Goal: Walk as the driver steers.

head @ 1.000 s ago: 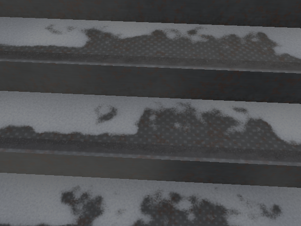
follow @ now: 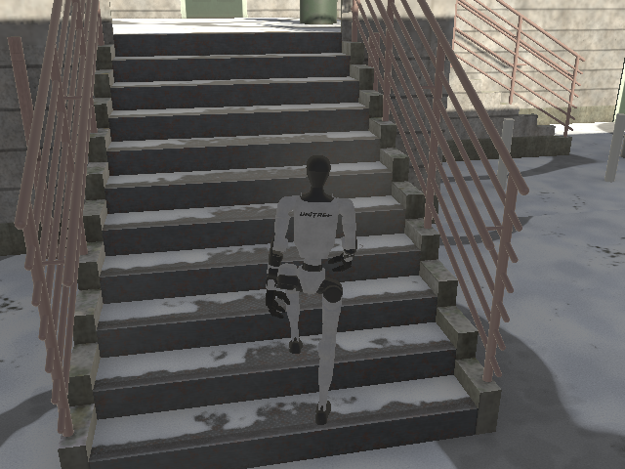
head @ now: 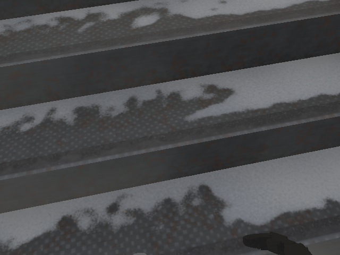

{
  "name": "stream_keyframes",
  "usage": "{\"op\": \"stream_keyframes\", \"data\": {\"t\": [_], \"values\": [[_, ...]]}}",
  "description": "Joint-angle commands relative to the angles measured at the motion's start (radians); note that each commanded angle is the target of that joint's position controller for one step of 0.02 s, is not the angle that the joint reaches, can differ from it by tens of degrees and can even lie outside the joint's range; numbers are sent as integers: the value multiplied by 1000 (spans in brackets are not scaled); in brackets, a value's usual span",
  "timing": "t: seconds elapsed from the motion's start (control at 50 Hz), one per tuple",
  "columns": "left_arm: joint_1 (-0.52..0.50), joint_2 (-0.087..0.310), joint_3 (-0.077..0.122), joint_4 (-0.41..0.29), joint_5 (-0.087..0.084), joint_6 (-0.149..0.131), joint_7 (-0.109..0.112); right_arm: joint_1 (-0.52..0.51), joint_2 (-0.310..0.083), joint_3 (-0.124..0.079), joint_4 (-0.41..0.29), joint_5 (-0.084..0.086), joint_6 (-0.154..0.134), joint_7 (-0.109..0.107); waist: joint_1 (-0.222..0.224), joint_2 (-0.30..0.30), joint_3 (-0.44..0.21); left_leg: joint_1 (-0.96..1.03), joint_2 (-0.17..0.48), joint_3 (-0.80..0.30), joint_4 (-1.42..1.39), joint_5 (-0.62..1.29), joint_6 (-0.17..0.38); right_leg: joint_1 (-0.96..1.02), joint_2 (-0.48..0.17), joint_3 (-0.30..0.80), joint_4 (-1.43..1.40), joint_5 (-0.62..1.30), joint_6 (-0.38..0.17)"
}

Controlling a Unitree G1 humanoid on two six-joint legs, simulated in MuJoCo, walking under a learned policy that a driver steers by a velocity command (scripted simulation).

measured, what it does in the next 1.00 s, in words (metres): climbs, turning left: left foot 0.17 m higher, then right foot 0.17 m higher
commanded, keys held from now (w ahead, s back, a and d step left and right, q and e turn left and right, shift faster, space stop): w+q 1.00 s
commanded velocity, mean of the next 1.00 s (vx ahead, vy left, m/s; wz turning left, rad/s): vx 0.50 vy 0.00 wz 0.54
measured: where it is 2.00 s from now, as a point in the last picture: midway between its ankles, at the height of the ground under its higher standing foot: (78, 33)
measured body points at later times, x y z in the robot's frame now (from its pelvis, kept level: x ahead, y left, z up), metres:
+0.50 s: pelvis +0.33 -0.02 +0.19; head +0.33 -0.03 +0.63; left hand +0.60 +0.16 +0.17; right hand +0.31 -0.22 +0.03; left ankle +0.15 +0.07 -0.52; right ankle +0.47 -0.11 -0.42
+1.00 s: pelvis +0.60 +0.06 +0.32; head +0.60 +0.04 +0.77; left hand +0.40 +0.09 +0.18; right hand +0.90 +0.09 +0.25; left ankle +0.69 +0.24 -0.20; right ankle +0.48 -0.12 -0.41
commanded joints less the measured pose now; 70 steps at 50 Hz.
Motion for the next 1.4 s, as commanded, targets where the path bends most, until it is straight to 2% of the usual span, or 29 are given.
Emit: {"op": "stream_keyframes", "data": {"t": [0.02, 0.06, 0.08, 0.1, 0.12, 0.16, 0.22, 0.26, 0.32, 0.38, 0.4, 0.44, 0.46, 0.48, 0.5, 0.52, 0.56, 0.62, 0.74, 0.9, 0.94, 1.02, 1.04, 1.08, 1.1, 1.14, 1.2, 1.34, 1.4], "values": [[31, 362, 84, -17, -43, -14, 1, -51, -110, -39, -111, -5, -7, 13, -128, -173, 24, 365, -142, 122, -471, -188, -27, 84, -269, 28, 214, 1994, -118], [37, 289, 84, -66, 85, 13, -20, 519, -208, -82, 114, 13, -14, -46, -192, 13, -301, 1173, -112, -331, -497, 253, 126, -406, -213, 108, 742, 1887, -15], [-61, 222, 83, -105, 70, 40, -44, 754, -231, -90, 243, -36, -24, -41, -260, 303, -357, 1445, 104, -841, -856, 245, 306, -810, 79, 180, 1259, 300, 57], [-137, 182, 86, -128, -18, 38, -46, 786, -205, -100, 224, -83, -54, -53, -266, 222, -212, 1272, 178, -1025, -1026, -73, 243, -978, 160, 397, 1593, 243, -26], [-231, 140, 84, -155, -39, 22, -11, 687, -194, -104, 275, -71, -87, -52, -209, 140, 30, 1115, 164, -965, -1018, -121, 214, -1178, 160, 386, 1815, 263, -63], [-381, 100, 63, -264, 16, 34, 32, 502, -36, -58, 332, -50, -106, -36, -56, 51, -6, 1009, 142, -806, -1035, 19, 202, -1270, 141, 374, 1998, 173, -123], [-350, 62, 37, -285, -2, 62, 66, 347, 68, -14, 381, -45, -133, -18, 86, 8, 77, 776, 58, -455, -1077, 139, 84, -1328, 39, 246, 1917, 70, -146], [-497, 53, 27, -339, -54, 47, 77, 393, 11, -24, 380, -85, -154, -28, 41, 107, 98, 595, 29, -432, -1161, 81, 72, -1206, 27, 153, 1898, -71, -129], [-720, 69, 2, -428, -38, 30, 91, 593, -40, -31, 446, -129, -156, -35, -37, 47, 92, 735, 64, -542, -1187, -74, 61, -1352, 6, 163, 1753, -150, -130], [-979, 24, -24, -548, -34, 84, 94, 526, -84, -41, 363, -50, -166, 14, -54, 115, 83, 368, 129, -575, -1452, -37, 116, -798, -10, 16, 1287, -245, -21], [-860, -27, -29, -526, -40, 91, 72, 521, -114, -41, 337, -27, -182, 15, 1, 234, 91, 366, 191, -571, -1430, 388, 157, -632, 39, -58, 1364, -162, 18], [-722, 139, 28, -475, -68, 97, 69, 471, -262, -100, 289, 27, -208, 7, 88, 217, -26, 750, 178, -500, -1211, 1499, 91, -528, 168, -80, 966, -68, 16], [-502, 203, 64, -410, -54, 86, 94, 441, -261, -117, 292, -6, -215, 16, 134, 202, -113, 817, 177, -484, -971, 1559, 35, -353, 127, 83, 801, 18, -33], [-260, 223, 76, -343, -40, 76, 103, 598, -71, -82, 308, -64, -221, 20, 129, -122, -444, 519, 65, -468, -593, 1028, -2, 132, -115, 568, 659, 250, -264], [-56, 267, 90, -287, -15, 88, 111, 621, -23, -79, 353, -66, -194, 30, 206, -301, -462, 326, -94, -511, -53, 94, -27, 147, -339, 1123, 288, -181, -392], [-53, 292, 100, -211, -7, 60, 125, 478, -60, -101, 363, -31, -176, 36, 212, -188, -102, 96, -39, -530, 268, 199, -16, -113, -271, 1102, 206, -707, -248], [-292, 165, 88, -166, -44, 37, 112, 415, -42, -102, 365, -29, -161, -2, 60, 58, 17, 92, 18, -405, 377, 245, 3, -381, -282, 717, 297, -446, -212], [-414, -116, 26, -116, -46, 39, 117, 305, 39, -73, 310, -29, -111, -10, -59, 89, 3, 79, 56, -440, 417, 231, 92, -440, -211, 408, 225, -52, -138], [-235, -41, 39, -15, 28, 20, 86, 163, -26, -47, 274, 0, -96, 32, -40, 32, 47, -162, 83, -307, 586, 188, 108, -332, -178, 51, 65, 70, -138], [104, -29, -5, 139, 102, 17, 76, -242, -35, 6, 57, 14, -61, -27, 62, 53, 103, -446, 143, -206, 295, 202, 146, 51, -234, -27, -78, 214, -114], [70, 16, 0, 127, 55, 17, 38, -396, -8, 15, -18, -5, -7, -10, 35, -12, 122, -97, 157, -62, 117, 20, 115, -179, -246, -122, -206, 460, -107], [33, 270, 63, 67, -35, -52, 51, -111, -59, -34, 43, 12, -15, 11, -125, -151, 65, 373, -58, 55, -317, -103, 42, 25, -290, -179, 79, 1727, -78], [-13, 305, 77, 55, -20, -51, 43, 17, -103, -58, 88, 16, -32, -6, -172, -207, 29, 552, -104, 40, -438, -87, 46, 27, -292, -170, 200, 1852, -58], [4, 216, 75, -1, 56, -43, -2, 508, -225, -104, 243, -4, -32, -49, -251, 50, -304, 1386, 42, -574, -725, 149, 182, -597, -91, -21, 819, 913, 0], [-68, 156, 89, -15, -7, -12, -37, 636, -288, -128, 305, -42, -25, -50, -251, 130, -284, 1303, 186, -986, -1061, -63, 240, -753, 97, 155, 1349, 216, 8], [-135, 38, 81, -31, -14, -14, -18, 521, -202, -133, 369, -50, -96, -71, -155, 110, -16, 945, 198, -915, -1062, -204, 189, -983, 86, 362, 1871, 314, -32], [-261, -17, 53, -121, -20, 10, 22, 237, -14, -70, 397, -47, -110, -30, 46, -5, 57, 682, 153, -663, -1085, -144, 144, -1109, 72, 333, 1961, 278, -129], [-527, 21, 23, -265, -51, 29, 63, 426, -26, -40, 458, -133, -139, -55, 18, 53, 82, 719, 141, -434, -1169, -103, 37, -1386, 22, 213, 2115, 29, -160], [-682, 102, 31, -366, -56, 53, 77, 340, -121, -48, 355, -83, -147, -27, 21, 93, 61, 517, 112, -290, -1382, 4, 40, -931, -44, 72, 1453, 83, -67]]}}
Keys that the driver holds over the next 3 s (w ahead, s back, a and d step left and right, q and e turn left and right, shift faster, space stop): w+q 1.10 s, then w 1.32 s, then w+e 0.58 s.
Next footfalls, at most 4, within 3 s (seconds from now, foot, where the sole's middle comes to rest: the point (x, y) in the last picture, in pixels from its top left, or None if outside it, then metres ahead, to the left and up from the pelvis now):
0.02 left None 0.17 0.08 -0.62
0.46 right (222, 219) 0.51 -0.11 -0.45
1.04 left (105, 134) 0.72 0.25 -0.28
1.50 right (115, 30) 1.05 0.23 -0.11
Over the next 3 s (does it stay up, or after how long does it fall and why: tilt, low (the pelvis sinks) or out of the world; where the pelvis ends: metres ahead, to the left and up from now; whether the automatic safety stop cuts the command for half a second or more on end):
stays up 1.49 0.78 0.94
